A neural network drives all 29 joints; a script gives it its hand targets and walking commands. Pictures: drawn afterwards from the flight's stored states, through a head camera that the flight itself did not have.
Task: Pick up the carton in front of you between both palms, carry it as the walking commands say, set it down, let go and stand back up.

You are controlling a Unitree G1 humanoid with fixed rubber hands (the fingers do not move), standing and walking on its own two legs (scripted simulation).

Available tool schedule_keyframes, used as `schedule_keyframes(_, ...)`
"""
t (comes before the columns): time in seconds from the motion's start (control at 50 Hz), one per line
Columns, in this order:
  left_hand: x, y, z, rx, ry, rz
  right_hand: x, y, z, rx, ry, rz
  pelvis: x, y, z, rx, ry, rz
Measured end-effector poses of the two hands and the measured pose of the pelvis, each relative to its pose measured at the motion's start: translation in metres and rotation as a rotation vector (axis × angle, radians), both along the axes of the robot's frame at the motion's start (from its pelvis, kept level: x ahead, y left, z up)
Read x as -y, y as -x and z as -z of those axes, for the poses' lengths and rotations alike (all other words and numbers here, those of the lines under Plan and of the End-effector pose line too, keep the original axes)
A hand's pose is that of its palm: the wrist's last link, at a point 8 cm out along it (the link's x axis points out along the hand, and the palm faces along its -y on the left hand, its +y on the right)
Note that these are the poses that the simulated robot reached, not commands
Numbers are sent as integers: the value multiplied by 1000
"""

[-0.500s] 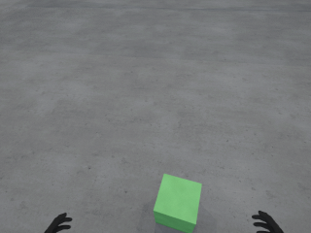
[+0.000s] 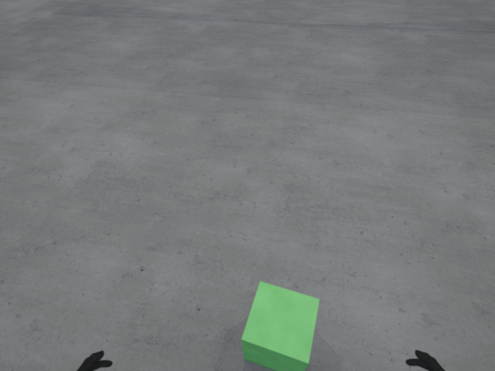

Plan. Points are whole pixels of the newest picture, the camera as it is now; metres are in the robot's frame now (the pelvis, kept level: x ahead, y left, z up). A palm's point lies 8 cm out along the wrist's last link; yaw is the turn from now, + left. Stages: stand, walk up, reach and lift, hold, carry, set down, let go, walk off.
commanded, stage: stand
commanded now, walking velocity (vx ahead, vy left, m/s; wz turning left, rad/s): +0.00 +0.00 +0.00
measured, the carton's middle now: (280, 330) +0.39 -0.07 -0.65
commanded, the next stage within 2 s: none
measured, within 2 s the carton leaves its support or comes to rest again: neither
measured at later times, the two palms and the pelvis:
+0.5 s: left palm out of the picture +0.07 +0.31 -0.09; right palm out of the picture +0.08 -0.30 -0.10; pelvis -0.02 +0.00 +0.00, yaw +0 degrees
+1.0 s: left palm out of the picture +0.07 +0.32 -0.09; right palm out of the picture +0.08 -0.30 -0.10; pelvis -0.02 +0.01 +0.01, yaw +0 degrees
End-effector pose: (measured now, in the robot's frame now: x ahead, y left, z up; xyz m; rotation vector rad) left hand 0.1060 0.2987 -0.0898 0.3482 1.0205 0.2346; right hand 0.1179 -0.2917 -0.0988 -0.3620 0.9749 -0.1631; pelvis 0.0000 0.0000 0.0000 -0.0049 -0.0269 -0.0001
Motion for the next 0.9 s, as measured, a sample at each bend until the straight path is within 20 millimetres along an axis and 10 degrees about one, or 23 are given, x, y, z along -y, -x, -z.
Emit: schedule_keyframes(0.9,-19,37,3,-96,-8,-22,8,42,4,-107,17,34,-6,20,-5,14,-4,-1)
